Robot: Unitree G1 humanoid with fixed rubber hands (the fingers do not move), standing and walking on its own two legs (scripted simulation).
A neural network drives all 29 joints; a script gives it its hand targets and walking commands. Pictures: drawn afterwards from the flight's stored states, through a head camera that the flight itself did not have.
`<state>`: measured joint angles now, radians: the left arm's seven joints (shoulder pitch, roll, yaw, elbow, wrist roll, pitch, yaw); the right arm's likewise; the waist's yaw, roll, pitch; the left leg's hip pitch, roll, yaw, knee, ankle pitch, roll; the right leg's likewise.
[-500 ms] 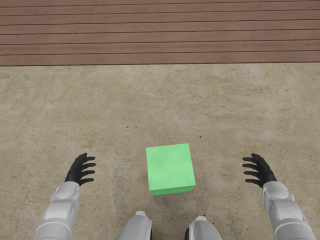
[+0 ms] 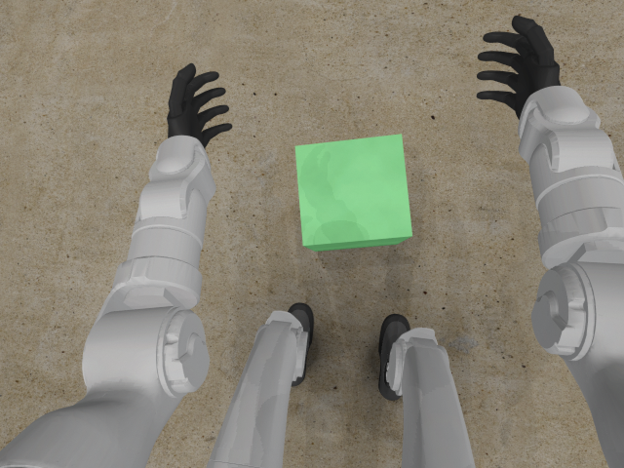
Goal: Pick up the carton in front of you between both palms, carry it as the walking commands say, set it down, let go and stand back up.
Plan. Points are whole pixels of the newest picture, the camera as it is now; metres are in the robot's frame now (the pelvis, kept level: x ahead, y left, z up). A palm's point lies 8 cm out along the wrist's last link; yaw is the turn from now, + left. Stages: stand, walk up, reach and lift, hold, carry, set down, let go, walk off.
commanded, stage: reach and lift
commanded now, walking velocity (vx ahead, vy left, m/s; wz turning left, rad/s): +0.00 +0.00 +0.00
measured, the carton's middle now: (352, 201) +0.49 +0.03 -0.51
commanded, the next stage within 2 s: none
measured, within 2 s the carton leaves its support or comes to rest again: leaves its support in 1.72 s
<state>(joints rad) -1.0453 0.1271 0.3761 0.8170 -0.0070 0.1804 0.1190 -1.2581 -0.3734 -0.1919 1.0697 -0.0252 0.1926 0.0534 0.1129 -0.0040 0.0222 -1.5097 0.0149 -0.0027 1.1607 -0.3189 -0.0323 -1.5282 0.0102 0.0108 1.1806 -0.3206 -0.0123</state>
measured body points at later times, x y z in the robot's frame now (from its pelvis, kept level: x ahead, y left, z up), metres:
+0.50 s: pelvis +0.00 +0.00 -0.16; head +0.33 -0.01 +0.14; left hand +0.48 +0.23 -0.31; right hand +0.54 -0.16 -0.32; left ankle +0.10 +0.14 -0.60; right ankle +0.10 -0.11 -0.60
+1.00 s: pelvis -0.03 +0.00 -0.27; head +0.34 -0.01 -0.02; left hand +0.49 +0.23 -0.45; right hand +0.54 -0.15 -0.46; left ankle +0.09 +0.14 -0.60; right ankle +0.09 -0.11 -0.60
